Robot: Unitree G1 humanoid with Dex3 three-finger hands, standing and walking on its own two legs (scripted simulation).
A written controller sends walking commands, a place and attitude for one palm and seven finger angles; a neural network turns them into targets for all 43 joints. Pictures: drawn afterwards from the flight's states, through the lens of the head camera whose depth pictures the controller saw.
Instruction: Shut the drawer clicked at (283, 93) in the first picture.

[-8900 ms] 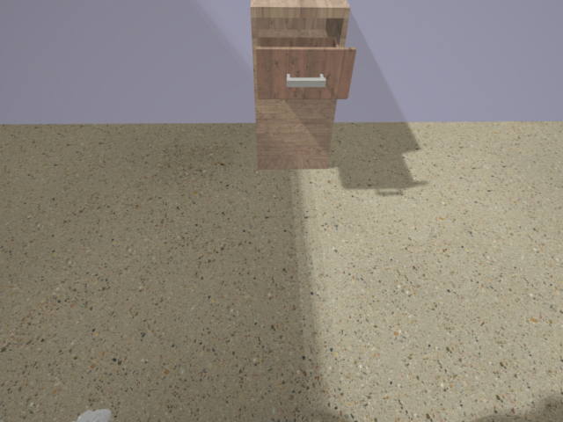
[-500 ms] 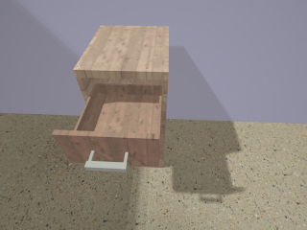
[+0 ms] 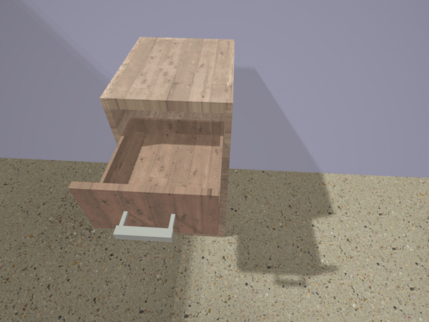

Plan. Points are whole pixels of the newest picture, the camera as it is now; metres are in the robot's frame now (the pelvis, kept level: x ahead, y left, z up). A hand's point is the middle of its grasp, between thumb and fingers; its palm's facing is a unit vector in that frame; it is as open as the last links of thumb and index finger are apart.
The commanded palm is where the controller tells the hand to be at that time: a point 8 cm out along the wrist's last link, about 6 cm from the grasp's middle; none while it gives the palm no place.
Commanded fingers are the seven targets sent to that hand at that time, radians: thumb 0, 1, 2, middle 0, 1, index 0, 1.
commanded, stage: shuffle to correct the standing spot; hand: left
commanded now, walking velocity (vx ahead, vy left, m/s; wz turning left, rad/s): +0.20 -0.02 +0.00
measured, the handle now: (146, 225) +0.35 +0.19 -0.08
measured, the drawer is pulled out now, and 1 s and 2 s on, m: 0.30 0.30 0.30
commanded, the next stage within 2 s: come to a stop and stand still in 0.02 s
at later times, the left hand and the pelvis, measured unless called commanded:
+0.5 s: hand out of the picture +0.01 +0.16 -0.17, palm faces +0.07 -0.98 -0.20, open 7.3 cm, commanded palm none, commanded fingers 0.00 0.90 0.90 -0.20 -0.30 -0.20 -0.30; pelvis +0.03 +0.00 +0.00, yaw +1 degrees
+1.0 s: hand out of the picture +0.01 +0.20 -0.17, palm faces +0.03 -0.97 -0.22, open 7.4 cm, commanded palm none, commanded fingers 0.00 0.90 0.90 -0.20 -0.30 -0.20 -0.30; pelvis +0.00 +0.02 +0.00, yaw +0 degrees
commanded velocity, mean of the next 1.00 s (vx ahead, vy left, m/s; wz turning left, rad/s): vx -0.01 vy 0.00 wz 0.00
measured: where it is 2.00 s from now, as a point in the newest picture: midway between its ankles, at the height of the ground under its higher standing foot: outside the picture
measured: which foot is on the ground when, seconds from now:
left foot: down 0.00-1.00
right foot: down 0.00-1.00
